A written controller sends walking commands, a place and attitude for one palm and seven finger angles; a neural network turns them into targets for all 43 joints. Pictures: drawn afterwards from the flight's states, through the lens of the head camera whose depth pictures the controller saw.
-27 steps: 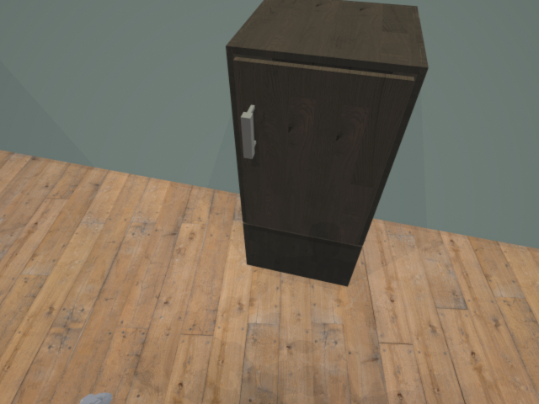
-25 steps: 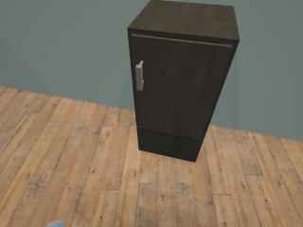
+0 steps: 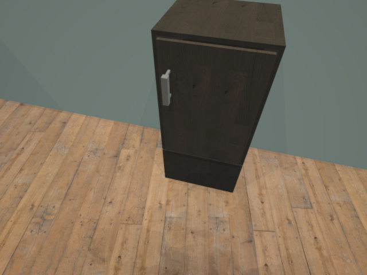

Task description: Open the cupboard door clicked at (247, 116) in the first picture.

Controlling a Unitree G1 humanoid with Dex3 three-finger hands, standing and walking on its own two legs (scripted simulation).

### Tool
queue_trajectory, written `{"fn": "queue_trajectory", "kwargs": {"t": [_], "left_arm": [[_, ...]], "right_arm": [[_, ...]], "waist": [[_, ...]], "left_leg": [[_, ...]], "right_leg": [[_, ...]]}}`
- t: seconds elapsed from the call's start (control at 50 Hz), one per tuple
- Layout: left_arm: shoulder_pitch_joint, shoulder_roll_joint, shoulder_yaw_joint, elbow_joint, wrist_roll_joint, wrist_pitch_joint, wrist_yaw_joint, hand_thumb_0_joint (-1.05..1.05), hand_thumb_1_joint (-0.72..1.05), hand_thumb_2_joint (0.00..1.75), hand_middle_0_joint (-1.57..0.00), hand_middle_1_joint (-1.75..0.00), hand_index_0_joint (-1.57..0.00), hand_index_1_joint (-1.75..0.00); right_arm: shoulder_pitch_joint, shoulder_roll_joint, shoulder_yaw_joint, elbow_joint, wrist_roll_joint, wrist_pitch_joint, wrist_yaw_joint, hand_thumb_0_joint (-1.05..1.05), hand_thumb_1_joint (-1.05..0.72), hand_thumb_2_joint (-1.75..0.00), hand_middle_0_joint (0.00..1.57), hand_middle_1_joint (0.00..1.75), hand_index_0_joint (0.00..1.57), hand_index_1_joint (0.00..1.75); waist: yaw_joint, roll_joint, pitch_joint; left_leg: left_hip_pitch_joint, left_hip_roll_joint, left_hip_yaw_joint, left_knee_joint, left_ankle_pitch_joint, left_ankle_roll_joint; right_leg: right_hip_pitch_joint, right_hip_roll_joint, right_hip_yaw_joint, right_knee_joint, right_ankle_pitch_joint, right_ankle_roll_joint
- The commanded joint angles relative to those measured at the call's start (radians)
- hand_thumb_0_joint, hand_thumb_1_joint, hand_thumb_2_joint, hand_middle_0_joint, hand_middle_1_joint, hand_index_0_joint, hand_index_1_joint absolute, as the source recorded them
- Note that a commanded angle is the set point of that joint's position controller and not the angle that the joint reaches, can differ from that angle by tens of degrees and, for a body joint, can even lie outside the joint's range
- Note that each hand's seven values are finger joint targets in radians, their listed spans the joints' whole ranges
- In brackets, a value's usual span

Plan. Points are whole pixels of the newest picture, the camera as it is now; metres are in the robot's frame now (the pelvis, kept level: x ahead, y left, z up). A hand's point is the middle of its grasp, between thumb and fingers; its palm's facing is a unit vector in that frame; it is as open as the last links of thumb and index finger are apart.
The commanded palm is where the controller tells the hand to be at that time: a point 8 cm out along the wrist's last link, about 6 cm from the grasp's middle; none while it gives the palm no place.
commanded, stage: stand and wait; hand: left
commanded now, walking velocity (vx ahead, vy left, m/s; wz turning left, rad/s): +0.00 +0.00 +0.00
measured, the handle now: (167, 87) +0.76 +0.11 -0.03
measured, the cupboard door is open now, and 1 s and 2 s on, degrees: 0 0 0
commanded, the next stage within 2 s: look at it before walking up in 0.28 s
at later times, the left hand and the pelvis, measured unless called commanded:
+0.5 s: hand out of the picture +0.07 +0.24 -0.16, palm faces -0.02 -0.95 -0.31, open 7.4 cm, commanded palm none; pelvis +0.00 +0.00 +0.00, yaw +0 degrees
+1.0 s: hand out of the picture +0.08 +0.24 -0.15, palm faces -0.01 -0.95 -0.33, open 7.4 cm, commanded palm none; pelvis +0.01 +0.00 +0.00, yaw +0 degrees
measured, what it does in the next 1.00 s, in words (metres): stands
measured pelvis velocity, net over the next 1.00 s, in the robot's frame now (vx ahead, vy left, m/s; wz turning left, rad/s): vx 0.01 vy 0.00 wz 0.00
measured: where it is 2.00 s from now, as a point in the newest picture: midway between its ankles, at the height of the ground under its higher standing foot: outside the picture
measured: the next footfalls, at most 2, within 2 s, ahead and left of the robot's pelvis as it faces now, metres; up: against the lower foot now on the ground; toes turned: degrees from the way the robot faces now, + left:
none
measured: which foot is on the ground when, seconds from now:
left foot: down 0.00-1.00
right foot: down 0.00-1.00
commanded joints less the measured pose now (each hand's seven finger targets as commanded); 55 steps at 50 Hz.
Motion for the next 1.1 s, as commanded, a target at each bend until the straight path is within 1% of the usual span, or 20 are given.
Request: {"fn": "queue_trajectory", "kwargs": {"t": [0.0, 0.1, 0.2, 0.34, 0.4, 0.48, 0.54, 0.56, 0.6, 0.62, 0.66, 0.7, 0.78, 0.9, 0.92, 0.94, 0.96, 1.04, 1.06, 1.08], "left_arm": [[-0.059, 0.200, 0.044, -0.059, -0.001, -0.026, 0.014, 0.00, 0.90, 0.90, -0.20, -0.30, -0.20, -0.30], [-0.055, 0.197, 0.044, -0.044, -0.001, -0.025, 0.014, 0.00, 0.90, 0.90, -0.20, -0.30, -0.20, -0.30], [-0.055, 0.196, 0.044, -0.038, 0.000, -0.025, 0.015, 0.00, 0.90, 0.90, -0.20, -0.30, -0.20, -0.30], [-0.054, 0.197, 0.046, -0.034, 0.000, -0.026, 0.015, 0.00, 0.90, 0.90, -0.20, -0.30, -0.20, -0.30], [-0.058, 0.194, 0.045, -0.033, 0.000, -0.027, 0.015, 0.00, 0.90, 0.90, -0.20, -0.30, -0.20, -0.30], [-0.059, 0.195, 0.046, -0.030, 0.000, -0.028, 0.016, 0.00, 0.90, 0.90, -0.20, -0.30, -0.20, -0.30], [-0.057, 0.197, 0.047, -0.033, 0.001, -0.028, 0.015, 0.00, 0.90, 0.90, -0.20, -0.30, -0.20, -0.30], [-0.060, 0.197, 0.046, -0.030, 0.001, -0.027, 0.015, 0.00, 0.90, 0.90, -0.20, -0.30, -0.20, -0.30], [-0.062, 0.196, 0.046, -0.029, 0.000, -0.027, 0.015, 0.00, 0.90, 0.90, -0.20, -0.30, -0.20, -0.30], [-0.061, 0.194, 0.046, -0.030, 0.001, -0.026, 0.014, 0.00, 0.90, 0.90, -0.20, -0.30, -0.20, -0.30], [-0.062, 0.197, 0.047, -0.029, 0.001, -0.027, 0.015, 0.00, 0.90, 0.90, -0.20, -0.30, -0.20, -0.30], [-0.063, 0.197, 0.047, -0.029, 0.001, -0.026, 0.014, 0.00, 0.90, 0.90, -0.20, -0.30, -0.20, -0.30], [-0.062, 0.201, 0.048, -0.029, 0.001, -0.028, 0.015, 0.00, 0.90, 0.90, -0.20, -0.30, -0.20, -0.30], [-0.061, 0.202, 0.047, -0.025, 0.001, -0.028, 0.014, 0.00, 0.90, 0.90, -0.20, -0.30, -0.20, -0.30], [-0.063, 0.202, 0.048, -0.024, 0.000, -0.028, 0.014, 0.00, 0.90, 0.90, -0.20, -0.30, -0.20, -0.30], [-0.057, 0.204, 0.048, -0.023, 0.001, -0.029, 0.014, 0.00, 0.90, 0.90, -0.20, -0.30, -0.20, -0.30], [-0.063, 0.205, 0.049, -0.023, 0.001, -0.028, 0.014, 0.00, 0.90, 0.90, -0.20, -0.30, -0.20, -0.30], [-0.062, 0.209, 0.052, -0.027, 0.001, -0.028, 0.013, 0.00, 0.90, 0.90, -0.20, -0.30, -0.20, -0.30], [-0.062, 0.201, 0.053, -0.029, 0.001, -0.025, 0.013, 0.00, 0.90, 0.90, -0.20, -0.30, -0.20, -0.30], [-0.054, 0.182, 0.050, -0.026, 0.000, -0.019, 0.015, 0.00, 0.90, 0.90, -0.20, -0.30, -0.20, -0.30]], "right_arm": [[-0.051, -0.185, -0.037, -0.051, 0.006, -0.033, -0.013, 0.00, -0.90, -0.90, 0.20, 0.30, 0.20, 0.30], [-0.042, -0.183, -0.037, -0.034, 0.005, -0.031, -0.014, 0.00, -0.90, -0.90, 0.20, 0.30, 0.20, 0.30], [-0.038, -0.183, -0.036, -0.024, 0.005, -0.032, -0.013, 0.00, -0.90, -0.90, 0.20, 0.30, 0.20, 0.30], [-0.041, -0.184, -0.036, -0.021, 0.007, -0.034, -0.015, 0.00, -0.90, -0.90, 0.20, 0.30, 0.20, 0.30], [-0.043, -0.183, -0.036, -0.019, 0.007, -0.036, -0.015, 0.00, -0.90, -0.90, 0.20, 0.30, 0.20, 0.30], [-0.048, -0.184, -0.037, -0.019, 0.007, -0.037, -0.017, 0.00, -0.90, -0.90, 0.20, 0.30, 0.20, 0.30], [-0.051, -0.185, -0.037, -0.021, 0.007, -0.036, -0.017, 0.00, -0.90, -0.90, 0.20, 0.30, 0.20, 0.30], [-0.054, -0.186, -0.036, -0.020, 0.007, -0.036, -0.017, 0.00, -0.90, -0.90, 0.20, 0.30, 0.20, 0.30], [-0.055, -0.186, -0.036, -0.018, 0.007, -0.036, -0.017, 0.00, -0.90, -0.90, 0.20, 0.30, 0.20, 0.30], [-0.059, -0.187, -0.036, -0.019, 0.006, -0.036, -0.017, 0.00, -0.90, -0.90, 0.20, 0.30, 0.20, 0.30], [-0.058, -0.189, -0.037, -0.020, 0.007, -0.036, -0.018, 0.00, -0.90, -0.90, 0.20, 0.30, 0.20, 0.30], [-0.060, -0.190, -0.036, -0.020, 0.007, -0.037, -0.018, 0.00, -0.90, -0.90, 0.20, 0.30, 0.20, 0.30], [-0.059, -0.193, -0.035, -0.019, 0.008, -0.039, -0.019, 0.00, -0.90, -0.90, 0.20, 0.30, 0.20, 0.30], [-0.064, -0.193, -0.034, -0.018, 0.008, -0.037, -0.019, 0.00, -0.90, -0.90, 0.20, 0.30, 0.20, 0.30], [-0.064, -0.194, -0.034, -0.019, 0.008, -0.037, -0.019, 0.00, -0.90, -0.90, 0.20, 0.30, 0.20, 0.30], [-0.062, -0.194, -0.035, -0.020, 0.008, -0.036, -0.019, 0.00, -0.90, -0.90, 0.20, 0.30, 0.20, 0.30], [-0.061, -0.196, -0.034, -0.017, 0.008, -0.037, -0.020, 0.00, -0.90, -0.90, 0.20, 0.30, 0.20, 0.30], [-0.058, -0.198, -0.037, -0.019, 0.008, -0.037, -0.023, 0.00, -0.90, -0.90, 0.20, 0.30, 0.20, 0.30], [-0.053, -0.189, -0.038, -0.018, 0.007, -0.036, -0.024, 0.00, -0.90, -0.90, 0.20, 0.30, 0.20, 0.30], [-0.040, -0.165, -0.034, -0.016, 0.007, -0.033, -0.025, 0.00, -0.90, -0.90, 0.20, 0.30, 0.20, 0.30]], "waist": [[-0.002, -0.006, -0.055], [-0.004, -0.019, -0.046], [-0.002, -0.015, -0.037], [0.001, 0.004, -0.050], [-0.001, -0.009, -0.058], [0.000, -0.002, -0.068], [0.000, -0.008, -0.063], [-0.001, 0.006, -0.059], [-0.001, 0.001, -0.059], [0.000, 0.009, -0.050], [-0.002, -0.004, -0.055], [0.000, 0.006, -0.056], [0.000, 0.000, -0.076], [0.001, -0.001, -0.063], [0.000, -0.011, -0.057], [0.001, -0.009, -0.068], [0.000, 0.002, -0.064], [0.000, -0.012, -0.071], [-0.003, -0.003, -0.069], [-0.005, -0.010, -0.073]], "left_leg": [[-0.008, 0.102, -0.088, -0.079, 0.085, 0.032], [-0.002, 0.100, -0.086, -0.082, 0.072, 0.028], [-0.008, 0.101, -0.092, -0.091, 0.071, 0.029], [0.008, 0.107, -0.093, -0.092, 0.108, 0.029], [0.012, 0.111, -0.093, -0.096, 0.126, 0.029], [0.023, 0.111, -0.091, -0.095, 0.143, 0.029], [0.029, 0.111, -0.091, -0.093, 0.154, 0.028], [0.029, 0.112, -0.088, -0.097, 0.150, 0.028], [0.028, 0.113, -0.090, -0.101, 0.152, 0.027], [0.027, 0.112, -0.088, -0.103, 0.145, 0.027], [0.034, 0.114, -0.090, -0.105, 0.150, 0.028], [0.033, 0.115, -0.090, -0.108, 0.156, 0.028], [0.044, 0.116, -0.091, -0.105, 0.185, 0.029], [0.046, 0.114, -0.089, -0.110, 0.179, 0.027], [0.047, 0.116, -0.090, -0.112, 0.178, 0.027], [0.056, 0.116, -0.090, -0.108, 0.189, 0.028], [0.049, 0.115, -0.089, -0.111, 0.187, 0.026], [0.071, 0.121, -0.076, -0.100, 0.199, 0.025], [0.070, 0.122, -0.067, -0.090, 0.203, 0.022], [0.069, 0.124, -0.060, -0.084, 0.203, 0.018]], "right_leg": [[0.007, -0.116, 0.102, -0.102, 0.063, -0.024], [-0.005, -0.117, 0.108, -0.120, 0.035, -0.024], [-0.004, -0.115, 0.109, -0.125, 0.026, -0.023], [0.007, -0.114, 0.102, -0.115, 0.078, -0.022], [0.020, -0.115, 0.098, -0.112, 0.107, -0.021], [0.027, -0.118, 0.097, -0.112, 0.131, -0.021], [0.023, -0.116, 0.096, -0.112, 0.144, -0.022], [0.021, -0.117, 0.095, -0.114, 0.142, -0.021], [0.028, -0.116, 0.093, -0.114, 0.145, -0.019], [0.022, -0.115, 0.096, -0.117, 0.139, -0.019], [0.023, -0.115, 0.094, -0.118, 0.140, -0.019], [0.029, -0.114, 0.093, -0.117, 0.146, -0.018], [0.047, -0.117, 0.092, -0.114, 0.177, -0.019], [0.045, -0.118, 0.091, -0.122, 0.179, -0.018], [0.041, -0.117, 0.091, -0.124, 0.178, -0.018], [0.044, -0.118, 0.091, -0.123, 0.188, -0.020], [0.047, -0.118, 0.089, -0.123, 0.186, -0.019], [0.040, -0.115, 0.103, -0.118, 0.225, -0.025], [0.036, -0.115, 0.108, -0.110, 0.244, -0.026], [0.035, -0.115, 0.111, -0.100, 0.258, -0.024]]}}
